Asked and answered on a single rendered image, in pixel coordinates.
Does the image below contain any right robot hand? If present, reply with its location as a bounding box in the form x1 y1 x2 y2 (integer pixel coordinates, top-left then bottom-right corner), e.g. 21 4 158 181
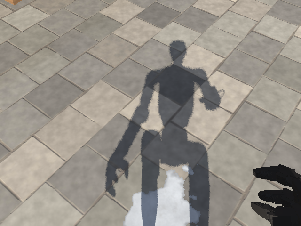
250 164 301 226

